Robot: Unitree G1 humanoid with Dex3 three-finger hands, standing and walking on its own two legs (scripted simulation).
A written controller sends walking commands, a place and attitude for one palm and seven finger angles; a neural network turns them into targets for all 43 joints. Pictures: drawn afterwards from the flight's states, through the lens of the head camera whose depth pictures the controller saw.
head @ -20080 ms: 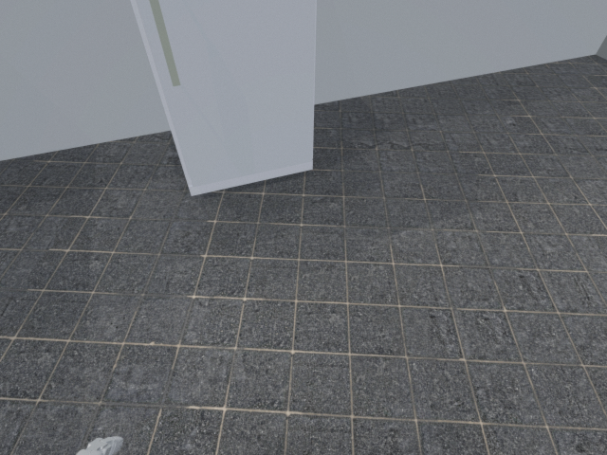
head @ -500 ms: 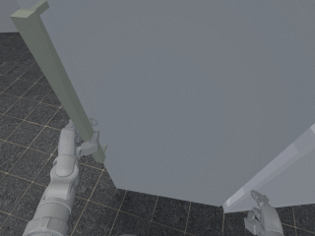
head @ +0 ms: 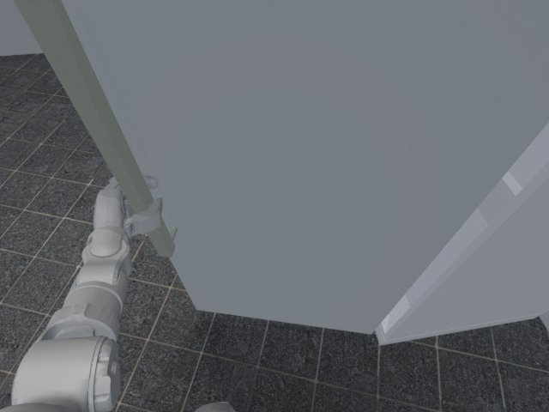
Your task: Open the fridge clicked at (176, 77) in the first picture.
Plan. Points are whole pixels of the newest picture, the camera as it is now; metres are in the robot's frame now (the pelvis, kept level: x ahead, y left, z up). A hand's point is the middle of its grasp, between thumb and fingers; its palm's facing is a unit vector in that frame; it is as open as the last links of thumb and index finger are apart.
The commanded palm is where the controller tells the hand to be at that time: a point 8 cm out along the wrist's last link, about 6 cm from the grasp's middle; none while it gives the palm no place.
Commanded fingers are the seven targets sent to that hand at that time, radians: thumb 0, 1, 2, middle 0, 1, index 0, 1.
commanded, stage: stop walking and hold the door back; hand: left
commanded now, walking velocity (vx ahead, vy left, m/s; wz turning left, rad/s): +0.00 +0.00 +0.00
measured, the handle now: (132, 160) +0.45 +0.23 +0.10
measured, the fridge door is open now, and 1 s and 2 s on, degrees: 73 73 72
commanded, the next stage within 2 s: loosen the grip on the handle in 0.26 s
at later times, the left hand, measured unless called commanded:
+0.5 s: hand (147, 208) +0.41 +0.22 +0.03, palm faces +0.24 -0.96 -0.15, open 6.7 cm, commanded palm +0.37 +0.27 +0.04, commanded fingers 0.00 -0.07 0.43 -0.45 -1.40 -0.45 -1.40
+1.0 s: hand (141, 215) +0.41 +0.24 +0.02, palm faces +0.26 -0.95 -0.19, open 13.7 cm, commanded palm +0.37 +0.27 +0.03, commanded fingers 0.00 -0.55 0.20 -0.25 -1.15 -0.25 -1.15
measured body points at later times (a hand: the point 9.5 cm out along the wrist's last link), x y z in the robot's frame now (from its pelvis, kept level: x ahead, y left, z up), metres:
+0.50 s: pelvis +0.00 +0.00 +0.00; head +0.03 +0.01 +0.45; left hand +0.39 +0.27 +0.04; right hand +0.11 -0.27 -0.09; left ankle +0.04 +0.12 -0.72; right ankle -0.01 -0.12 -0.72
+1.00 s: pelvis -0.01 +0.01 -0.01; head +0.04 +0.03 +0.43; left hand +0.39 +0.29 +0.03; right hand +0.04 -0.24 -0.13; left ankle +0.04 +0.12 -0.72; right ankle -0.01 -0.12 -0.72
